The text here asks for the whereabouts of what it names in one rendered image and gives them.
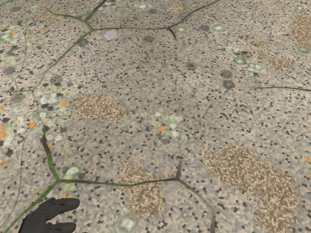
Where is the left robot hand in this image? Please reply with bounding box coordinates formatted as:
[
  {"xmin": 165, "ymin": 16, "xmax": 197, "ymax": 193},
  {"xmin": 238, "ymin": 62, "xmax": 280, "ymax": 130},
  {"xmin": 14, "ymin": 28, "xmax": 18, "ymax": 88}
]
[{"xmin": 18, "ymin": 197, "xmax": 87, "ymax": 233}]

